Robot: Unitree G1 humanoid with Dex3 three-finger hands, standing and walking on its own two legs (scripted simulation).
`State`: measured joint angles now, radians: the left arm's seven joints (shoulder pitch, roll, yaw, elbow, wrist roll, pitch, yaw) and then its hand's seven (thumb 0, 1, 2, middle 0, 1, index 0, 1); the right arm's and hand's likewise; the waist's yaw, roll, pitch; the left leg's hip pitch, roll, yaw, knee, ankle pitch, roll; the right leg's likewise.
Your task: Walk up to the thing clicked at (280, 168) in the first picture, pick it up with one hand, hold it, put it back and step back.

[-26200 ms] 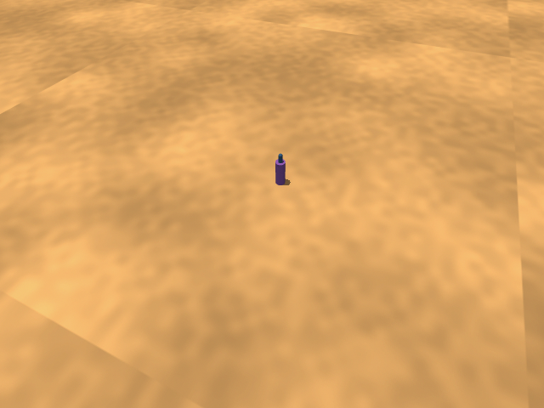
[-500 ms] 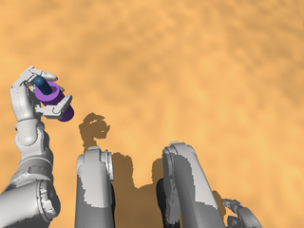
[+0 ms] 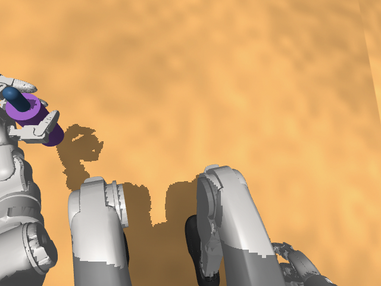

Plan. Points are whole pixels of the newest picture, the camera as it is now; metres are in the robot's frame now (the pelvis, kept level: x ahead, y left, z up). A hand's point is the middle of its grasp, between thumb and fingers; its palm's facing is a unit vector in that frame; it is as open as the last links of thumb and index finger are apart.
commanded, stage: crouch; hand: left
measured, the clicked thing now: (34, 117) +0.45 +0.28 -0.09
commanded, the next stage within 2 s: lower in 0.20 s
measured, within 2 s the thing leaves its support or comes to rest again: neither
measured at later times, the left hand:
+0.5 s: hand (44, 120) +0.46 +0.27 -0.13, palm faces +0.30 -0.95 -0.01, open 8.3 cm
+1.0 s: hand (51, 125) +0.47 +0.28 -0.18, palm faces +0.31 -0.95 +0.00, open 8.3 cm
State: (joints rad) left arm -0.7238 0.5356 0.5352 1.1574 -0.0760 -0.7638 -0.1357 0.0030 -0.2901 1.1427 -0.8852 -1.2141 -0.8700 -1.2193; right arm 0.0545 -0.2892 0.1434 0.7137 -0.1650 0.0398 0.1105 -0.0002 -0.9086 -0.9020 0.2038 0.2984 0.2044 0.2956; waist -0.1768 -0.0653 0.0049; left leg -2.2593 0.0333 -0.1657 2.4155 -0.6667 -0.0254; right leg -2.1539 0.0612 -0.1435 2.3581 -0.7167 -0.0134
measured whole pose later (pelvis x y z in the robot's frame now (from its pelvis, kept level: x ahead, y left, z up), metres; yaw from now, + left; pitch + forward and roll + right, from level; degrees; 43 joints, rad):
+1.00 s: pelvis -0.01 +0.01 -0.04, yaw -6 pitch +19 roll -14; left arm -0.70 0.76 0.58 1.31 -0.10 -0.91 -0.08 0.00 -0.28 1.15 -0.88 -1.22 -0.87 -1.22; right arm -0.10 -0.35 0.38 0.61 -0.28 0.05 0.13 0.00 -0.91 -0.90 0.21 0.30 0.21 0.30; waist -0.25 -0.20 0.24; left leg -2.27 0.03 -0.30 2.60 -0.69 -0.02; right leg -2.12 0.10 -0.25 2.44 -0.69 0.02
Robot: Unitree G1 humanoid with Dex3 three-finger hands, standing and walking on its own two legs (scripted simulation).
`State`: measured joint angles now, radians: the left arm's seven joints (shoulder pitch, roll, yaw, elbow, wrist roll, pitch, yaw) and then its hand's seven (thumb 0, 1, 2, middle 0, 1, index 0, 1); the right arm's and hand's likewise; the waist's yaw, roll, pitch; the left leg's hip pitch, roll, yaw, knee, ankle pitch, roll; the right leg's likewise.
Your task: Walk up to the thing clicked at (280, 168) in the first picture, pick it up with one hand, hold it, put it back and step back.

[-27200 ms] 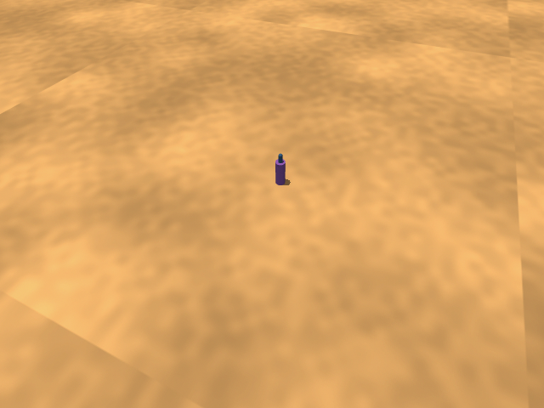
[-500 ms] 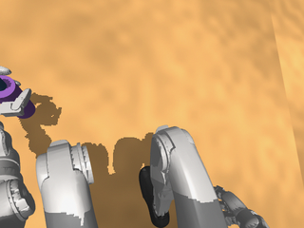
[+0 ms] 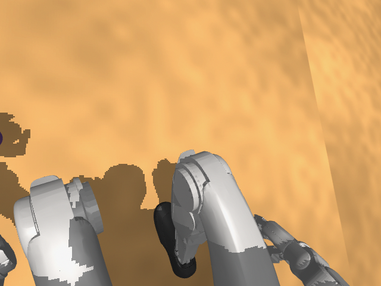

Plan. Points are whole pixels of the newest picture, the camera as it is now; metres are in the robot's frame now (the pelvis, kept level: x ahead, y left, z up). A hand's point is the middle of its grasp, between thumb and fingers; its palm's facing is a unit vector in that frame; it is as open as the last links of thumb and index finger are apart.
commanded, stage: lower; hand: left
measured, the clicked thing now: out of the picture +0.43 +0.31 -0.16
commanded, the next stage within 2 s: loosen in 0.68 s
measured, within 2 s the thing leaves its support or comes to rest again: rests again in 1.72 s
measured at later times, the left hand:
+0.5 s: hand out of the picture +0.45 +0.31 -0.17, palm faces +0.42 -0.91 -0.01, open 8.3 cm
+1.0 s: hand out of the picture +0.45 +0.31 -0.18, palm faces +0.42 -0.91 +0.00, open 8.1 cm
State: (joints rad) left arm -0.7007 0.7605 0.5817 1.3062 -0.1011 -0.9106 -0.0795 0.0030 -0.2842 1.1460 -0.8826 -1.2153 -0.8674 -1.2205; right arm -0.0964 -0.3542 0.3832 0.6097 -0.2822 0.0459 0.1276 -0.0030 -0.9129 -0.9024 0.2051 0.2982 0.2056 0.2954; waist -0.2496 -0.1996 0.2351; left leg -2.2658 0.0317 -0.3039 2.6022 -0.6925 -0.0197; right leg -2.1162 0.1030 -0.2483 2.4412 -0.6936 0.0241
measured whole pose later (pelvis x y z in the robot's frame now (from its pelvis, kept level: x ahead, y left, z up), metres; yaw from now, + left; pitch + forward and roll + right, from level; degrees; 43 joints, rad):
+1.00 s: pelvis -0.01 +0.01 +0.00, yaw -3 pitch +14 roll -17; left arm -0.72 0.89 0.58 1.40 -0.11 -0.99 -0.04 0.00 -0.22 0.99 -0.95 -1.07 -0.93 -1.07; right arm -0.17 -0.37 0.51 0.54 -0.34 0.04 0.12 0.00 -0.91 -0.89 0.21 0.30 0.21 0.30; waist -0.26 -0.28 0.32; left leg -2.23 0.04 -0.37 2.65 -0.71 -0.01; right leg -2.07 0.13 -0.29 2.43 -0.68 0.05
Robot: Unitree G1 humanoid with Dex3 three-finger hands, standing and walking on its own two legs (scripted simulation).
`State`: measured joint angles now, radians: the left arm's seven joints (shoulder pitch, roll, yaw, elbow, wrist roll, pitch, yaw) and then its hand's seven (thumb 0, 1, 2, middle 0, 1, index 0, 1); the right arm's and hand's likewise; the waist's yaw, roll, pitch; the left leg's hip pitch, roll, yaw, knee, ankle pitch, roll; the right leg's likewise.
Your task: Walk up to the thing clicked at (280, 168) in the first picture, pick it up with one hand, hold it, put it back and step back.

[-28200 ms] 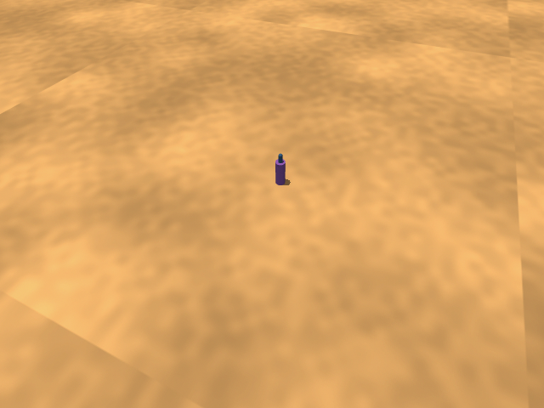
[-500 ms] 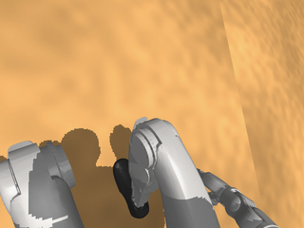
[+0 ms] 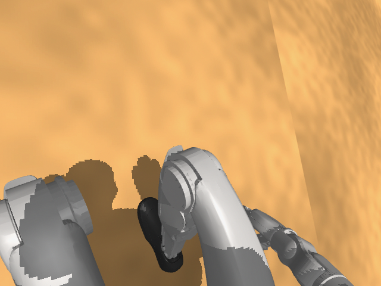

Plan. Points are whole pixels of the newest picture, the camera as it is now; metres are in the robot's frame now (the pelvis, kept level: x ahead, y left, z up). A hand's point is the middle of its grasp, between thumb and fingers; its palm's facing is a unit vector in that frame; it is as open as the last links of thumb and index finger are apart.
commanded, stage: lower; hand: left
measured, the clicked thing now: out of the picture +0.44 +0.32 -0.19
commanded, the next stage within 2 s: rest in 0.02 s
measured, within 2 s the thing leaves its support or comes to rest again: rests again in 0.72 s
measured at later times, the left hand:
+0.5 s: hand out of the picture +0.45 +0.32 -0.16, palm faces +0.45 -0.90 +0.01, open 8.5 cm
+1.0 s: hand out of the picture +0.44 +0.34 -0.15, palm faces +0.47 -0.88 +0.01, open 15.1 cm
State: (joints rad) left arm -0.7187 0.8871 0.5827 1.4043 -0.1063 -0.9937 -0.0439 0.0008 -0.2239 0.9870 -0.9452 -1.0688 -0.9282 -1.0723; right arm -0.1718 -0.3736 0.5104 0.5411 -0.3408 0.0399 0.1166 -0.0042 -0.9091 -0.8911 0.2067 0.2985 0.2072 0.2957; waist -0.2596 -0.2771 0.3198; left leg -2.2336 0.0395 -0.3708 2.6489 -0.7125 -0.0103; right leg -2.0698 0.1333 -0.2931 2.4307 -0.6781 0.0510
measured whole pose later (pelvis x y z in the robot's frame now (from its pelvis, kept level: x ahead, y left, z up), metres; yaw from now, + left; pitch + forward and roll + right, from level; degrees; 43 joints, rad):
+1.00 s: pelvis +0.00 +0.00 +0.00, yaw +0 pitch +14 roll -17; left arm -0.72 0.91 0.61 1.32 -0.10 -0.97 -0.08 -0.01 -0.36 0.24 -0.32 -0.26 -0.32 -0.26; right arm -0.15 -0.36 0.51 0.54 -0.33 0.07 0.10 0.00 -0.90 -0.89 0.21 0.30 0.21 0.30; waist -0.24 -0.28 0.32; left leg -2.22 0.05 -0.38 2.64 -0.71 -0.01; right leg -2.06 0.14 -0.30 2.41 -0.67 0.05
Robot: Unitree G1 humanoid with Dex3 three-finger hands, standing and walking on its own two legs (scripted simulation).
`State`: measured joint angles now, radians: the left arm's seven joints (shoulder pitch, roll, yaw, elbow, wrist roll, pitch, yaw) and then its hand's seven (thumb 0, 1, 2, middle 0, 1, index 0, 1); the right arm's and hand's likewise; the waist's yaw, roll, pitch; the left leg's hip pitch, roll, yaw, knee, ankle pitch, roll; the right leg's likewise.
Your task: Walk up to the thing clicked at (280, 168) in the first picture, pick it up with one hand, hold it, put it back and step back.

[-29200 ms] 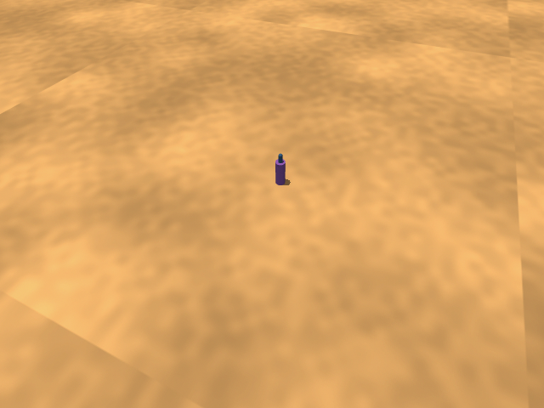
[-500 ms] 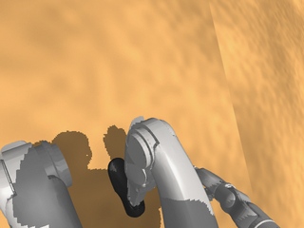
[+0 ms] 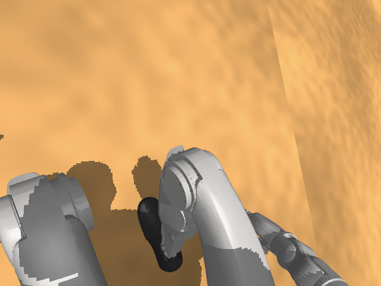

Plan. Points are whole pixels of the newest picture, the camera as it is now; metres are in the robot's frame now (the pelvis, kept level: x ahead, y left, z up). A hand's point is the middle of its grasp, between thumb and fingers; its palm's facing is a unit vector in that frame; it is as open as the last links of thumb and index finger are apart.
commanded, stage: withdraw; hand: left
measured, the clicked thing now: out of the picture +0.44 +0.33 -0.19
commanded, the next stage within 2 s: rise in 0.12 s
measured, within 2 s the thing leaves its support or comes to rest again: neither
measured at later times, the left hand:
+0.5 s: hand out of the picture +0.37 +0.45 -0.02, palm faces +0.49 -0.81 -0.32, open 17.2 cm
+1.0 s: hand out of the picture +0.24 +0.36 +0.16, palm faces +0.42 -0.77 -0.47, open 17.4 cm
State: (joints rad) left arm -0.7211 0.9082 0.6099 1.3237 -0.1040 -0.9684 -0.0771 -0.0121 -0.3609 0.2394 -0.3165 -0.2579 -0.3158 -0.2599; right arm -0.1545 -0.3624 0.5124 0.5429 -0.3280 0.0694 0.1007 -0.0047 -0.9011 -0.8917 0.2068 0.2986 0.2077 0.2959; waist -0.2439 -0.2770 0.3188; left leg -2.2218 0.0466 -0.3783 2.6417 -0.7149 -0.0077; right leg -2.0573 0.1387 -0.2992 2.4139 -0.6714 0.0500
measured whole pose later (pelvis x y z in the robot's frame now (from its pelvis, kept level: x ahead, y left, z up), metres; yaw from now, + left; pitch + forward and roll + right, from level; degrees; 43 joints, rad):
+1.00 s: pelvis +0.04 -0.01 +0.26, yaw +15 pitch +30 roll -4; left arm -0.08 0.45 0.29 0.44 0.02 0.05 0.10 -0.02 -0.53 0.05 -0.07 -0.05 -0.07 -0.05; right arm 0.09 -0.24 0.02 0.54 0.05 0.09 -0.08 0.00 -0.90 -0.90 0.21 0.30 0.21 0.30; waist -0.04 0.00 -0.16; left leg -1.62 0.04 -0.08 1.70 -0.61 -0.01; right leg -1.54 0.05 -0.07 1.66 -0.65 -0.02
